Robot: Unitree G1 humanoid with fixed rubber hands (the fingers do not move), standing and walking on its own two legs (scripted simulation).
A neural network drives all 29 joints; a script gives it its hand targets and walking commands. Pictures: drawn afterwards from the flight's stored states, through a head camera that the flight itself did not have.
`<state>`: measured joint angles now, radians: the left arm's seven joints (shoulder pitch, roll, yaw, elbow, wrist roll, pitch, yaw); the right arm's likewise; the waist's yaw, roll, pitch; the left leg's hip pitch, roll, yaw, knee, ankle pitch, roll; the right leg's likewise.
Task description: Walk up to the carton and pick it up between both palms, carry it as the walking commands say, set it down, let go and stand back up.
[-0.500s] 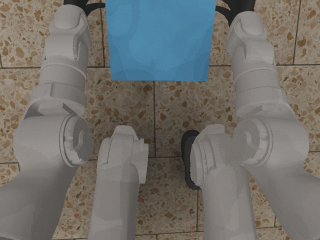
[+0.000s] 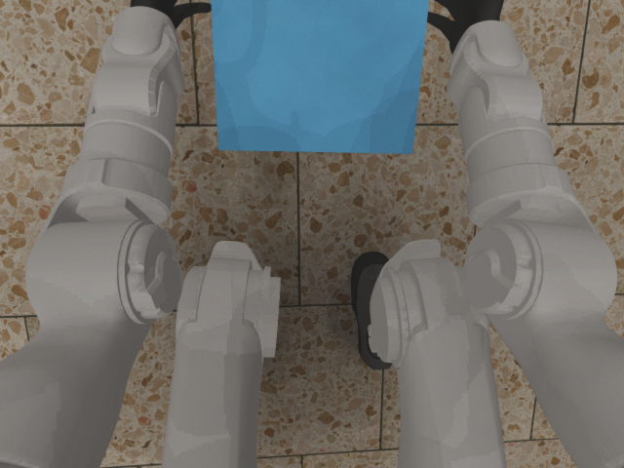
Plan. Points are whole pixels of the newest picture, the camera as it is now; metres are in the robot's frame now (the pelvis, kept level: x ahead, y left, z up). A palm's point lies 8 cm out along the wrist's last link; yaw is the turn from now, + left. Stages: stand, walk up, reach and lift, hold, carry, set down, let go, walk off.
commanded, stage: set down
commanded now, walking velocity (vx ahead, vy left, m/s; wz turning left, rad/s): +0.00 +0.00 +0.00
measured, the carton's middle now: (313, 24) +0.56 +0.00 -0.26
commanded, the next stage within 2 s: none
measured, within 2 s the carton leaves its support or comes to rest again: rests again in 0.14 s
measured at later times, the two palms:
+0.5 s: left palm (161, 30) +0.53 +0.16 -0.19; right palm (465, 39) +0.53 -0.15 -0.18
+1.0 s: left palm (118, 37) +0.52 +0.20 -0.19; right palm (479, 58) +0.51 -0.17 -0.19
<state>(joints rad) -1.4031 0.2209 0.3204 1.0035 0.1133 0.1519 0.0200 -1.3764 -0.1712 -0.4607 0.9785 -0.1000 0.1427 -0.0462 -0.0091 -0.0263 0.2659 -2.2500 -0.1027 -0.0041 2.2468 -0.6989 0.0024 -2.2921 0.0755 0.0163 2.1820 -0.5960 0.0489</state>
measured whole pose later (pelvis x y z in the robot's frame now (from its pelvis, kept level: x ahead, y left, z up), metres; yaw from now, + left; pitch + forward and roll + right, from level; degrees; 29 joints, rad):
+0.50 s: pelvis -0.01 +0.00 -0.01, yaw +0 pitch +36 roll -2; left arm -1.43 0.26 0.25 1.09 0.06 0.13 0.03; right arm -1.42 -0.22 -0.39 1.10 -0.04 0.12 -0.06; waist -0.01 -0.04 0.34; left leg -2.23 -0.08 0.00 2.29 -0.69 0.01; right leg -2.27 0.07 0.01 2.22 -0.59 0.04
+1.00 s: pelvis -0.02 -0.01 -0.01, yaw +1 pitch +34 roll -2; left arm -1.51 0.44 0.02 1.23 -0.22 0.05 0.06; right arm -1.45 -0.32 -0.17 1.20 0.20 0.02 -0.11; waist -0.02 -0.01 0.42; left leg -2.24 -0.05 0.01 2.27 -0.62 0.02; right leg -2.26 0.03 -0.01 2.21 -0.55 0.02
